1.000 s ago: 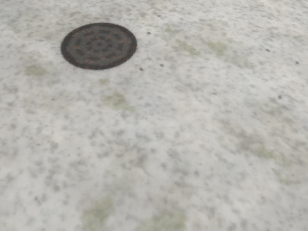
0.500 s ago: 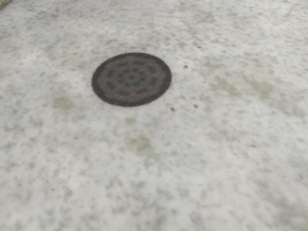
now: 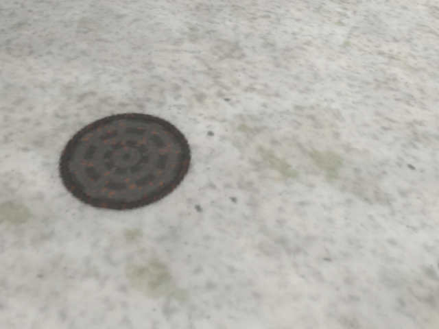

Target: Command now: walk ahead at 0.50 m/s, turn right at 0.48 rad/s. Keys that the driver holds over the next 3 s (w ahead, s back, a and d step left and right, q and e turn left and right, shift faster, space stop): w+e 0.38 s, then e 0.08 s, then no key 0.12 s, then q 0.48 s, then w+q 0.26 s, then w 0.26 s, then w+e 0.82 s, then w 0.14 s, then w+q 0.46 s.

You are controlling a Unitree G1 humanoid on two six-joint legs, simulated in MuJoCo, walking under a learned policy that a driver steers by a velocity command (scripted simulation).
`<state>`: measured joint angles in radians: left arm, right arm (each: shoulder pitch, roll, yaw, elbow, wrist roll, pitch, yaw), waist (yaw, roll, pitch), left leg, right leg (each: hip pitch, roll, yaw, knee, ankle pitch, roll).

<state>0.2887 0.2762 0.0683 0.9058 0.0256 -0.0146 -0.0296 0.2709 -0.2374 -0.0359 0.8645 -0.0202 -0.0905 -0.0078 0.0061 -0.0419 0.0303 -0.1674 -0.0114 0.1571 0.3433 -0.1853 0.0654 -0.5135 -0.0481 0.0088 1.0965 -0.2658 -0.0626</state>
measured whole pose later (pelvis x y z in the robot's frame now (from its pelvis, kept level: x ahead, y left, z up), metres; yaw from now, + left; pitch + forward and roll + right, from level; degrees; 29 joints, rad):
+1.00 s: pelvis +0.38 -0.08 -0.01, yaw -12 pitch +0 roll -1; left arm 0.14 0.25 0.04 0.85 0.03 0.03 0.03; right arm 0.25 -0.26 -0.05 0.85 -0.01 0.02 -0.01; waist -0.02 -0.02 0.08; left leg -0.32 -0.08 -0.02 0.46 -0.14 0.09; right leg -0.43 0.05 0.02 1.08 -0.46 0.00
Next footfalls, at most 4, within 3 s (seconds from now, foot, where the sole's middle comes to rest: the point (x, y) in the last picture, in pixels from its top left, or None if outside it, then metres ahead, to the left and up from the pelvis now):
0.34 right None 0.30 -0.13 -0.78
0.84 left None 0.50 -0.03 -0.78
1.28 right None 0.42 -0.21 -0.78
1.70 left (208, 279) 0.65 0.04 -0.78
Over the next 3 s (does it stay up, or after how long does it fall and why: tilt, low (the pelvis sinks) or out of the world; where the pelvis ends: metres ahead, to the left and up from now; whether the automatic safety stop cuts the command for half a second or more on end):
stays up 1.25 -0.16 0.00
